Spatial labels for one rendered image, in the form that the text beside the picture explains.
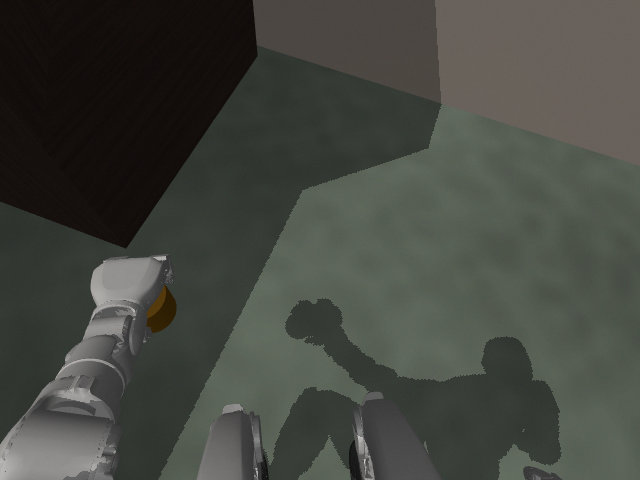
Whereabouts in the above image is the left robot hand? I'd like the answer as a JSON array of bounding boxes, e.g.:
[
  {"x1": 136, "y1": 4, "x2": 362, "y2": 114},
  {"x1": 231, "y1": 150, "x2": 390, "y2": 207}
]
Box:
[{"x1": 90, "y1": 254, "x2": 174, "y2": 343}]

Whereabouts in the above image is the left robot arm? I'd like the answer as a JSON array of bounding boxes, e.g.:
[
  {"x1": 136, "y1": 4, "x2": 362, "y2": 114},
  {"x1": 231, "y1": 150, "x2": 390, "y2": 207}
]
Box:
[{"x1": 0, "y1": 300, "x2": 148, "y2": 480}]

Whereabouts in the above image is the can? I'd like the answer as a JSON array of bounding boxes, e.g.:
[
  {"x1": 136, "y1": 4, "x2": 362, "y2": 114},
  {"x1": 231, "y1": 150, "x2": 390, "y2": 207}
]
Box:
[{"x1": 146, "y1": 285, "x2": 177, "y2": 333}]

